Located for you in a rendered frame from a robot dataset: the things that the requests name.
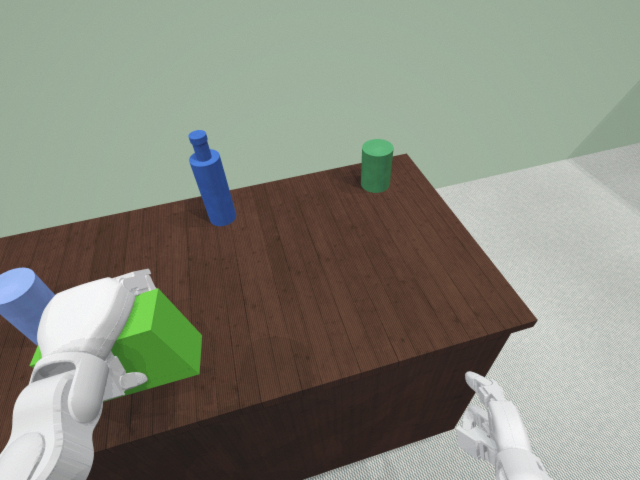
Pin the left robot forearm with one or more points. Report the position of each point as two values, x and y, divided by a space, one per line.
54 418

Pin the sponge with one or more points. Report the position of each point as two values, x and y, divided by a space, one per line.
157 340

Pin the robot left hand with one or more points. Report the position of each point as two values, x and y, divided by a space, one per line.
89 318

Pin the table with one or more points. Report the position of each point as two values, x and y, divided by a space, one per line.
337 324

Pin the right robot forearm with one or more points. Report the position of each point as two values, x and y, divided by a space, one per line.
519 464

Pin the robot right hand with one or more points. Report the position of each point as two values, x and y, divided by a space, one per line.
500 427

